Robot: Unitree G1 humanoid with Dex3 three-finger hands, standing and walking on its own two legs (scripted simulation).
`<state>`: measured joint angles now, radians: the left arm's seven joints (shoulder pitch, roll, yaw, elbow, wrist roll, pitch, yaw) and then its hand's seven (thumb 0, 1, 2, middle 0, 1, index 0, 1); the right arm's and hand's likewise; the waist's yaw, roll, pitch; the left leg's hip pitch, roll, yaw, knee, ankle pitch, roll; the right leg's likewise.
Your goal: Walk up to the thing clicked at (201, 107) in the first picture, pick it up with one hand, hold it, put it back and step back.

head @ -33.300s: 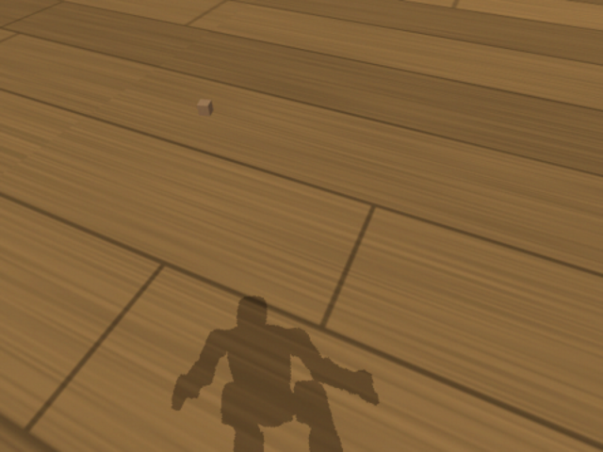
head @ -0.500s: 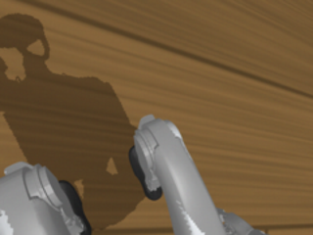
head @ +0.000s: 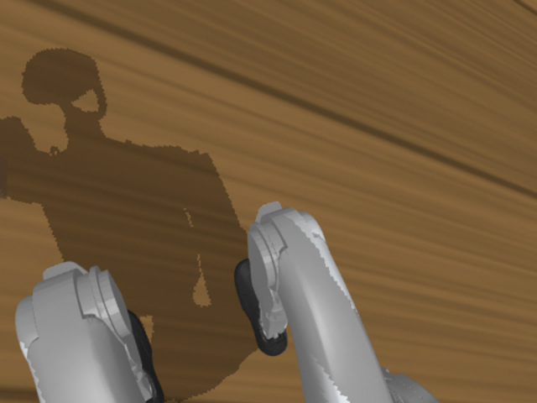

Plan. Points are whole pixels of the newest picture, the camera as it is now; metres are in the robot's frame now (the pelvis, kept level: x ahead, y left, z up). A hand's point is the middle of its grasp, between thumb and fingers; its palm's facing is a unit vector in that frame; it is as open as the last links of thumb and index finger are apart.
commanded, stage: rest palm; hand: left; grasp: from above
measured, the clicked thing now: out of the picture +0.48 +0.33 -0.30
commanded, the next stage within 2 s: none
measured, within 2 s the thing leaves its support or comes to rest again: neither
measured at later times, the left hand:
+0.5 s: hand out of the picture +0.47 +0.30 -0.23, palm faces +0.00 -0.46 -0.89, open 14.0 cm
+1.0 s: hand out of the picture +0.46 +0.32 -0.24, palm faces -0.02 -0.47 -0.88, open 14.0 cm
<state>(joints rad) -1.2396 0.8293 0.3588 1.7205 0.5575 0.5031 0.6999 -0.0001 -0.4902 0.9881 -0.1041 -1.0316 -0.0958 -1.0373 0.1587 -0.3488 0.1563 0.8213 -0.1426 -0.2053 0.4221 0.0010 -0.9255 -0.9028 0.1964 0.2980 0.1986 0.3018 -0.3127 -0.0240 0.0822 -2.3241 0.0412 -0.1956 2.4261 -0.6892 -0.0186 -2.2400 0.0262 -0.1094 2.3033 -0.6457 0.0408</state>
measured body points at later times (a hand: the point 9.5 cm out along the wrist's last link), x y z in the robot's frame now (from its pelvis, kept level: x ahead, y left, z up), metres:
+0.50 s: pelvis +0.00 +0.00 +0.00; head +0.31 +0.07 +0.31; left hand +0.47 +0.31 -0.18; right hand -0.03 -0.27 -0.05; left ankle +0.07 +0.13 -0.30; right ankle +0.11 -0.12 -0.30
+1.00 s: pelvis +0.00 +0.00 -0.01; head +0.30 +0.09 +0.31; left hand +0.46 +0.34 -0.19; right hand -0.01 -0.24 -0.06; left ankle +0.07 +0.13 -0.30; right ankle +0.11 -0.12 -0.30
